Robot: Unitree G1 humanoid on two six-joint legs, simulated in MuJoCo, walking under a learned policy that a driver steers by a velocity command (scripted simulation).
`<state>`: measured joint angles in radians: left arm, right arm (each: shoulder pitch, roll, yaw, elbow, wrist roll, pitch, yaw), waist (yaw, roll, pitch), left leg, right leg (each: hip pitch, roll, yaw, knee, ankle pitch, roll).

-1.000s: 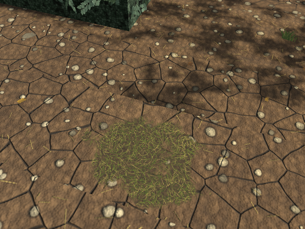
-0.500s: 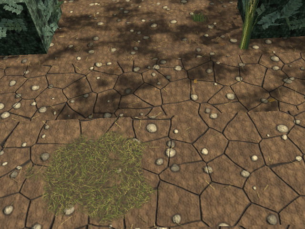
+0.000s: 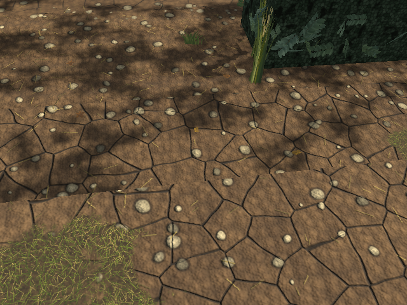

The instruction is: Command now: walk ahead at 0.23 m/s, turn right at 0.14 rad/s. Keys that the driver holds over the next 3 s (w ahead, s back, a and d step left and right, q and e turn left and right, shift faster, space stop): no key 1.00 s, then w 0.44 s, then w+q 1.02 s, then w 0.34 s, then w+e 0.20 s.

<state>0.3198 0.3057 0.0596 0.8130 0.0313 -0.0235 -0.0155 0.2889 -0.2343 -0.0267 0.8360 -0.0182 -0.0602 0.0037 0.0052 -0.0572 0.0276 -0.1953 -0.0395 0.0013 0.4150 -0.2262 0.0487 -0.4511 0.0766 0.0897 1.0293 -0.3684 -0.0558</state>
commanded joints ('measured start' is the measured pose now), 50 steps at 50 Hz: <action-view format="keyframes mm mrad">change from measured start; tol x8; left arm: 1 57 45 9 -21 -5 10 2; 8 -147 -12 -37 -54 -9 5 4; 15 44 48 -42 30 -26 3 35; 26 -159 14 -65 85 -37 21 43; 50 -74 -29 -75 283 -28 23 39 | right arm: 1 27 -116 -22 -15 14 -21 2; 12 54 -95 13 85 16 31 -23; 15 254 -30 29 143 33 59 -23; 18 96 -64 13 131 6 98 -23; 50 9 -29 55 267 7 63 -26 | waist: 1 27 189 -48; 11 12 156 -37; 15 30 -154 -255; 18 1 -48 -80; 30 -3 94 86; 50 2 66 10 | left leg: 1 129 231 -142 -96 913 126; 10 70 201 -60 -53 859 98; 12 58 181 -72 27 731 60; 13 14 145 -55 116 527 21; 15 -71 11 -10 361 -339 -17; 16 -130 1 -33 438 -430 -27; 18 -138 25 -54 452 -373 -41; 27 105 49 -30 -2 22 -42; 31 -90 106 -108 -113 -54 -21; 50 -9 123 -108 -146 67 -6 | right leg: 1 -96 -16 -14 1 74 33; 6 5 -52 -96 -278 249 38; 11 193 -41 -117 -445 258 3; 12 272 -52 -98 -564 340 -8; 14 588 -343 175 -528 1037 -124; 16 457 -404 301 -636 888 -276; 19 267 -318 191 -753 571 -194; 27 101 -191 126 -843 -116 -40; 34 338 -128 40 -724 214 -18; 50 323 -138 33 -740 282 -3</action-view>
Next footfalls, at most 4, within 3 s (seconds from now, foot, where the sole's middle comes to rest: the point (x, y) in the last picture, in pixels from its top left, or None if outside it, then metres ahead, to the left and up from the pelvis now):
0.26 right None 0.19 -0.09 -0.78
0.56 left None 0.14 0.11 -0.78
1.82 left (175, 280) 0.64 0.08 -0.94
2.24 right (200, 211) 0.94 -0.01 -0.94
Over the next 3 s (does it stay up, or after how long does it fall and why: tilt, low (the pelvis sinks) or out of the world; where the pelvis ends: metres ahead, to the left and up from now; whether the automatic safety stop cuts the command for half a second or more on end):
stays up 1.01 0.24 -0.16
